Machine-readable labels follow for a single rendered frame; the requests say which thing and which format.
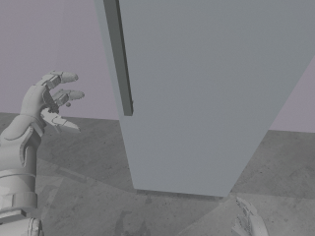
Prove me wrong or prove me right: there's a robot left hand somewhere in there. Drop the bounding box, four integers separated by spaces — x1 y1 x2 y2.
20 70 85 134

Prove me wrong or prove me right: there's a robot left upper arm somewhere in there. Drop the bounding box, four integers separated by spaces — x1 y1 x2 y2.
0 217 44 236

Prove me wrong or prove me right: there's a left robot forearm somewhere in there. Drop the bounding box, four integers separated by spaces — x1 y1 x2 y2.
0 115 45 225

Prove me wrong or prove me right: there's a fridge door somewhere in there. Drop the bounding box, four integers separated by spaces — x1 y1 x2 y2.
94 0 315 198

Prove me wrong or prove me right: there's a robot right hand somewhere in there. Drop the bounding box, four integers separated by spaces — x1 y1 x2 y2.
231 197 270 236

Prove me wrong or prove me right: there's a handle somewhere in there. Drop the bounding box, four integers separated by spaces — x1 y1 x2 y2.
103 0 134 116

